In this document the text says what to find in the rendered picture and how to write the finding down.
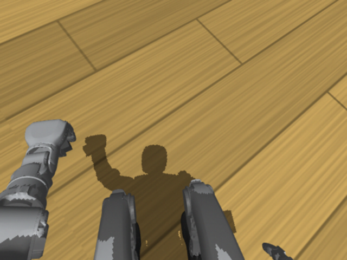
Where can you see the right robot foot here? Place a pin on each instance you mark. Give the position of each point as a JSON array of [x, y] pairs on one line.
[[186, 236]]

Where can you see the right robot hand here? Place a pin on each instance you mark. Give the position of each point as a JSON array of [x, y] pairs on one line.
[[276, 252]]

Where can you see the left robot arm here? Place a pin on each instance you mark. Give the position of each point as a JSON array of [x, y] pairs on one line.
[[23, 214]]

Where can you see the left robot hand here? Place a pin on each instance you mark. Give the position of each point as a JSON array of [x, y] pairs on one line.
[[53, 132]]

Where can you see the small box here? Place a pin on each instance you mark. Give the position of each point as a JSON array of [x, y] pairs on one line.
[[66, 146]]

